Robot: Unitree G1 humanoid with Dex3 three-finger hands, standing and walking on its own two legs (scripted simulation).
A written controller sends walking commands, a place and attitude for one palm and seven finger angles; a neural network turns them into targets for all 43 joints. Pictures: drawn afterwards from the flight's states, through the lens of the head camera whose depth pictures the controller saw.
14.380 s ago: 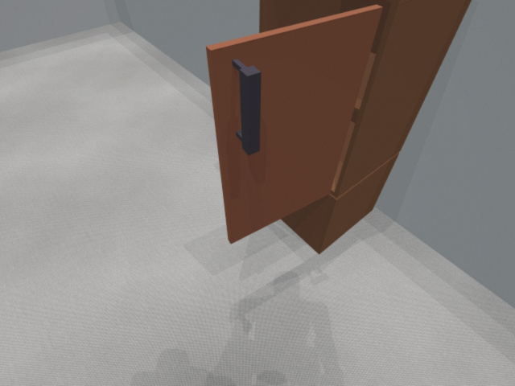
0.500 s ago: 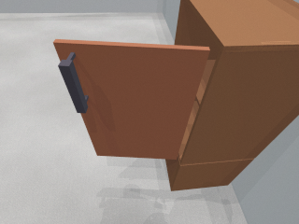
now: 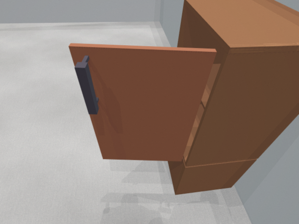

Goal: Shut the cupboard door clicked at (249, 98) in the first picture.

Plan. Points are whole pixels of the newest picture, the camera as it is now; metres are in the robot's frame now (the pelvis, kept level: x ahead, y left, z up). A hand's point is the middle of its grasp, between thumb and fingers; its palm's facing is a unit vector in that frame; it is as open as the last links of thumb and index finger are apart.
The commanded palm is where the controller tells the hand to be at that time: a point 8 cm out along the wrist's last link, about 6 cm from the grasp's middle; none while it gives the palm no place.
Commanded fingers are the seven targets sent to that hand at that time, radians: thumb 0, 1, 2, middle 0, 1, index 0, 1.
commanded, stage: look again from close up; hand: left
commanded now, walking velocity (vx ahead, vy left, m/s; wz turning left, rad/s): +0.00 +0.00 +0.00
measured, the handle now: (90, 86) +0.45 +0.21 +0.14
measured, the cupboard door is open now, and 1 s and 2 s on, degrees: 82 82 82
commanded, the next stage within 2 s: raise the hand and make a fist in 0.16 s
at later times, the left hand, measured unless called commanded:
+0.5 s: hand (72, 188) +0.20 +0.20 +0.02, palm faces +0.14 -0.99 -0.04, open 7.0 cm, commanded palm +0.10 +0.26 -0.04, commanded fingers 0.00 0.90 0.90 -0.42 -0.54 -0.42 -0.54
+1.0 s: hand (77, 192) +0.19 +0.19 +0.02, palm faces -0.08 -1.00 -0.03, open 4.6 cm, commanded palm +0.14 +0.26 +0.03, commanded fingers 0.00 0.90 0.90 -0.88 -1.04 -0.88 -1.04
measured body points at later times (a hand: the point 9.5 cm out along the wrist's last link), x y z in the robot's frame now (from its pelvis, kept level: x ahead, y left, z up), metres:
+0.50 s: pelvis -0.03 +0.04 -0.02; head -0.03 +0.03 +0.43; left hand +0.18 +0.26 +0.03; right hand +0.11 -0.21 -0.11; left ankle +0.02 +0.10 -0.74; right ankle +0.00 -0.08 -0.74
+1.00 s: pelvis +0.00 +0.02 -0.05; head +0.03 +0.02 +0.39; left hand +0.19 +0.24 +0.02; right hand +0.20 -0.17 -0.12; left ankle +0.02 +0.10 -0.74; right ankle +0.00 -0.08 -0.74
